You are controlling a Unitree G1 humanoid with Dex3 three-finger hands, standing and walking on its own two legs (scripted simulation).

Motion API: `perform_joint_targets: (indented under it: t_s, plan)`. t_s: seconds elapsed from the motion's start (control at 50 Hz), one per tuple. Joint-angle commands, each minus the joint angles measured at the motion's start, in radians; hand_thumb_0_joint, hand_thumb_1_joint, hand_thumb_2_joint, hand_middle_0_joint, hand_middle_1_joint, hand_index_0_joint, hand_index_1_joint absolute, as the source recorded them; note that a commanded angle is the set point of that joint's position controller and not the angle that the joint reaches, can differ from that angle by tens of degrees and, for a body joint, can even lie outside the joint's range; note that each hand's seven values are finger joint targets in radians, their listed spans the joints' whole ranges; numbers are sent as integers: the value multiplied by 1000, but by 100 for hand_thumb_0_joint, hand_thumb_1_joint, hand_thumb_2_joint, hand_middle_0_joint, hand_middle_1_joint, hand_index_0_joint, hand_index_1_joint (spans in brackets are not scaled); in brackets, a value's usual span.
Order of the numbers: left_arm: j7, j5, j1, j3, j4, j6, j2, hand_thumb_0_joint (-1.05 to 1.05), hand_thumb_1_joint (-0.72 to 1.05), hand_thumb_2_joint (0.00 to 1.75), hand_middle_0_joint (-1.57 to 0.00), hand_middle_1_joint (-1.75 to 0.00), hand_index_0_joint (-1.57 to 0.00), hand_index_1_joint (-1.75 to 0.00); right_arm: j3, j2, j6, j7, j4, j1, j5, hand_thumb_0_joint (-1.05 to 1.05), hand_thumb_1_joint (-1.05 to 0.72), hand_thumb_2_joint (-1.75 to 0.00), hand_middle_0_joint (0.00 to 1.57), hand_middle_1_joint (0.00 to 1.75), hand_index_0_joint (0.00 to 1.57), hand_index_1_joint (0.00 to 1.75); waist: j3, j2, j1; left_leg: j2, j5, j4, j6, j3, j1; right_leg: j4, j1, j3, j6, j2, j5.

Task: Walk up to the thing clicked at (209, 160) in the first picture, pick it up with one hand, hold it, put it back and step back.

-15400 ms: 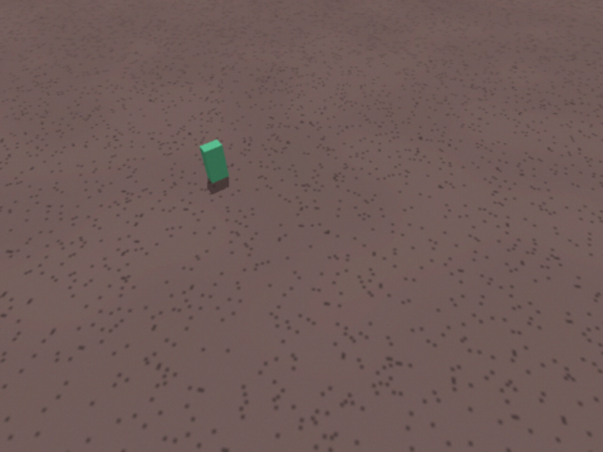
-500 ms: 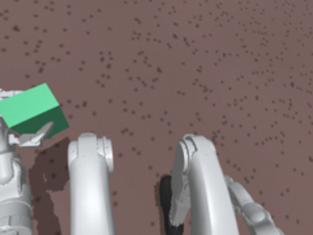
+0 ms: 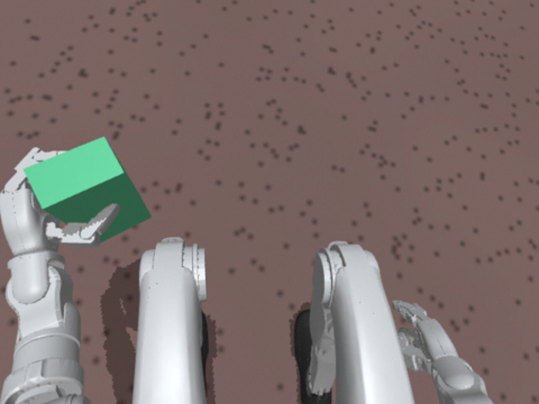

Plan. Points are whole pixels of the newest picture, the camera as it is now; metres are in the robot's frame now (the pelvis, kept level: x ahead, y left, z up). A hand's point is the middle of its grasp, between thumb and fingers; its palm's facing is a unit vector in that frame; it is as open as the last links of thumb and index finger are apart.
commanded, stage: settle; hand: left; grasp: from the side
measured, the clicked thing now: (101, 198) +0.38 +0.27 -0.07
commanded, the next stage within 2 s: lift in 0.46 s
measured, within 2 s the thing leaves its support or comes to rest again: neither
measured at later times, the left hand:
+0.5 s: hand (72, 189) +0.37 +0.28 -0.01, palm faces +0.32 -0.94 -0.07, open 9.5 cm
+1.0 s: hand (56, 179) +0.37 +0.27 +0.05, palm faces +0.29 -0.95 -0.06, open 9.5 cm
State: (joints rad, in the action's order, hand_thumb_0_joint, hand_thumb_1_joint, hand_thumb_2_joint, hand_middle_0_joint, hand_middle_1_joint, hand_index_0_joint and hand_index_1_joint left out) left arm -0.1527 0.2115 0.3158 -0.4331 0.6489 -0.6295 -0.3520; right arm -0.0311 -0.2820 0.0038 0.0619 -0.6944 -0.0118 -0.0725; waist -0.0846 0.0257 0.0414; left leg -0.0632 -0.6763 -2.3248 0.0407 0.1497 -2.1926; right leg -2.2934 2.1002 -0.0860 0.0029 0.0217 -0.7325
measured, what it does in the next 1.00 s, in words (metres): rises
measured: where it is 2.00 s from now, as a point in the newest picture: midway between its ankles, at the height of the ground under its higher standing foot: (253, 378)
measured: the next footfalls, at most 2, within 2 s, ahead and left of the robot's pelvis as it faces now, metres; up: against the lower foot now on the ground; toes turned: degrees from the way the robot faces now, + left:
none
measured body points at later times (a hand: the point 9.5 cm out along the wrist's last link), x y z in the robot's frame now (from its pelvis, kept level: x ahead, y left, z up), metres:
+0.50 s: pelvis +0.00 +0.00 +0.03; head +0.20 +0.05 +0.43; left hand +0.35 +0.33 -0.01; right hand +0.17 -0.25 -0.10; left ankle +0.09 +0.14 -0.32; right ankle +0.09 -0.12 -0.32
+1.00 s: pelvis +0.00 +0.00 +0.07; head +0.20 +0.04 +0.47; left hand +0.34 +0.32 +0.05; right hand +0.18 -0.25 -0.06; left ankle +0.09 +0.14 -0.32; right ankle +0.09 -0.12 -0.32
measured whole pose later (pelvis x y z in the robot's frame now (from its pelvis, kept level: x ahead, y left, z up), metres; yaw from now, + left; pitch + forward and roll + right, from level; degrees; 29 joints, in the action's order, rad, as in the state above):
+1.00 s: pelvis +0.00 +0.00 +0.07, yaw +2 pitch +33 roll -4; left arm -0.14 0.20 0.28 -0.40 0.52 -0.51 -0.30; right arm 0.01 -0.26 -0.01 0.02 -0.67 0.06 -0.03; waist -0.15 0.00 0.04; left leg -0.07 -0.66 -2.10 0.03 0.10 -2.02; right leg -2.08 1.94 -0.06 0.00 0.01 -0.72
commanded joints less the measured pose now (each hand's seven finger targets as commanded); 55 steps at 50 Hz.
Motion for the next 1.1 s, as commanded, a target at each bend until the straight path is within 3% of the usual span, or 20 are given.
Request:
perform_joint_targets:
  t_s: [0.0,0.1,0.12,0.16,0.32,0.36,0.42,0.46,0.48,0.54,0.56,0.62,0.68,0.72,0.76,0.8,0.86,0.92,1.02,1.08]
  plan:
    - [-3,41,219,-88,-283,-98,-229,0,18,127,-126,-135,-126,-138,82,-197,-25,-15,71,98,4,0,-90,-90,20,30,20,30,-695,-177,-28,25,156,277,-52,-80,508,279,-325,-11,33,27,223]
    - [10,35,253,-95,-291,-91,-221,0,19,129,-125,-135,-124,-137,85,-185,-28,-19,73,105,5,0,-90,-90,20,30,20,30,-700,-170,-23,24,157,294,-55,-83,516,299,-340,-1,30,24,222]
    - [13,32,262,-115,-315,-92,-249,0,19,128,-127,-135,-126,-138,90,-185,-30,-22,73,108,5,0,-91,-90,20,30,20,30,-720,-163,-33,23,165,296,-55,-84,528,305,-345,5,31,24,224]
    - [9,28,268,-92,-310,-91,-227,0,18,129,-125,-134,-125,-137,91,-180,-30,-23,76,110,3,0,-91,-90,20,30,20,30,-718,-175,-18,25,166,304,-56,-85,540,310,-342,7,31,23,225]
    - [13,22,304,-109,-291,-88,-239,0,18,127,-124,-132,-123,-135,95,-175,-34,-28,71,128,6,0,-91,-90,20,30,20,30,-726,-188,-25,27,147,341,-52,-84,576,325,-336,4,39,22,196]
    - [13,12,305,-88,-272,-87,-227,0,18,128,-124,-133,-123,-136,91,-171,-33,-29,70,128,6,0,-91,-90,20,30,20,30,-696,-172,-13,29,126,350,-53,-87,548,340,-347,6,37,22,181]
    - [9,9,322,-101,-286,-90,-252,0,19,127,-124,-132,-123,-135,92,-171,-33,-30,69,134,6,0,-91,-90,20,30,20,30,-714,-212,-26,28,134,363,-50,-90,587,339,-343,8,42,21,184]
    - [1,10,315,-72,-248,-83,-209,0,17,127,-124,-132,-123,-135,93,-174,-35,-31,70,132,9,0,-91,-90,20,30,20,30,-683,-199,-7,29,114,373,-50,-85,587,344,-314,1,43,21,168]
    - [2,14,330,-83,-238,-85,-214,0,18,128,-123,-132,-122,-135,92,-173,-37,-31,61,137,8,0,-91,-90,20,30,20,30,-676,-190,-6,29,115,366,-51,-86,573,346,-328,2,40,20,172]
    - [1,10,354,-101,-264,-93,-255,0,18,127,-122,-131,-121,-133,92,-175,-36,-32,68,140,8,0,-91,-90,20,30,20,30,-714,-205,-17,30,125,378,-49,-83,599,342,-334,1,43,19,177]
    - [2,10,336,-105,-248,-91,-254,0,16,119,-125,-135,-128,-134,90,-174,-36,-33,66,138,8,0,-93,-90,20,30,20,30,-704,-202,-26,29,128,381,-51,-88,606,350,-341,6,41,18,177]
    - [-5,23,329,-88,-263,-91,-224,0,18,123,-126,-137,-129,-136,91,-169,-41,-33,71,139,10,0,-93,-90,20,30,20,30,-723,-181,-11,32,139,378,-54,-92,590,370,-374,15,37,17,188]
    - [-12,21,297,-86,-266,-84,-234,0,14,123,-128,-139,-130,-138,97,-173,-47,-35,76,145,15,0,-93,-90,20,30,20,30,-719,-142,-16,30,139,382,-61,-101,571,405,-421,37,30,17,178]
    - [-16,33,324,-105,-335,-84,-259,0,15,122,-126,-137,-129,-136,98,-172,-49,-37,75,147,16,0,-93,-90,20,30,20,30,-770,-178,-32,28,152,395,-57,-101,621,404,-433,37,33,16,191]
    - [-19,37,298,-82,-339,-66,-232,0,13,122,-125,-136,-128,-136,100,-175,-49,-40,78,150,22,0,-93,-90,20,30,20,30,-760,-171,-25,28,163,409,-60,-98,639,416,-431,33,33,18,202]
    - [-8,38,293,-91,-382,-51,-241,0,16,122,-126,-137,-128,-136,103,-167,-51,-43,84,154,24,0,-92,-90,20,30,20,30,-789,-172,-35,28,174,418,-61,-100,644,439,-467,44,31,16,212]
    - [2,40,221,-62,-381,-21,-197,0,16,123,-125,-137,-128,-136,105,-167,-51,-48,96,151,37,0,-92,-90,20,30,20,30,-738,-161,-33,29,136,470,-60,-92,665,469,-455,33,35,19,176]
    - [16,42,246,-59,-472,-6,-209,0,17,122,-124,-136,-127,-135,104,-163,-51,-55,113,143,49,0,-92,-90,20,30,20,30,-731,-203,-37,30,85,525,-52,-78,713,487,-431,23,43,17,139]
    - [39,59,229,-36,-580,27,-192,0,14,123,-126,-138,-129,-137,105,-152,-59,-65,129,150,62,0,-92,-90,20,30,20,30,-733,-177,-31,31,110,569,-56,-85,737,568,-526,48,34,11,158]
    - [56,54,145,1,-579,65,-148,0,16,121,-123,-135,-126,-134,112,-152,-66,-69,135,160,68,0,-91,-90,20,30,20,30,-750,-169,-28,30,162,598,-60,-84,812,609,-564,48,30,10,208]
